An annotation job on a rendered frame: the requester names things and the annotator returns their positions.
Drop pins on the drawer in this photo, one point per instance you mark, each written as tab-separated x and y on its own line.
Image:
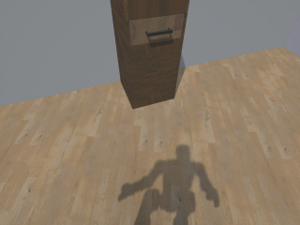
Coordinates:
137	28

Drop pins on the cabinet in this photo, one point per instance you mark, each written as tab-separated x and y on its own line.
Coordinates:
149	71

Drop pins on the handle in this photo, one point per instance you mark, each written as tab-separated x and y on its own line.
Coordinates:
157	33

